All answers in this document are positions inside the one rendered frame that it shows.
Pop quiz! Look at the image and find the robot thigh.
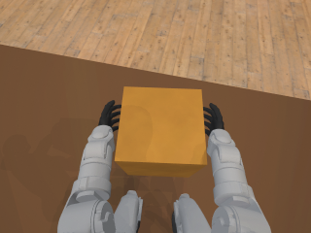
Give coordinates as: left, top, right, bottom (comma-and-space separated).
173, 198, 212, 233
114, 194, 143, 233

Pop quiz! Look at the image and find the carton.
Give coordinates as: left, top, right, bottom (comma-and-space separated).
114, 86, 208, 178

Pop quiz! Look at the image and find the right robot hand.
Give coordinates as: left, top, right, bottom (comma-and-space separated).
203, 103, 225, 136

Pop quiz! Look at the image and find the left robot thigh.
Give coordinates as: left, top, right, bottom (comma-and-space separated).
114, 194, 143, 233

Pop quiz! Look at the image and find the left robot hand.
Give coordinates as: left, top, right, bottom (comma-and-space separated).
98, 100, 121, 132

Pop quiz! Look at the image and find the right robot forearm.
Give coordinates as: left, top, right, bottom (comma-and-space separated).
206, 129, 270, 228

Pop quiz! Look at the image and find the left robot forearm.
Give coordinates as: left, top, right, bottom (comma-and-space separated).
57, 125, 115, 233

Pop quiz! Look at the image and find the right robot thigh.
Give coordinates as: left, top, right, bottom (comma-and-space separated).
173, 198, 212, 233

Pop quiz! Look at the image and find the robot left upper arm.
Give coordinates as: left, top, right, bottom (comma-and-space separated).
57, 199, 116, 233

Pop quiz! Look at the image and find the robot right upper arm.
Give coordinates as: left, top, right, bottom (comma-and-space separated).
211, 204, 271, 233

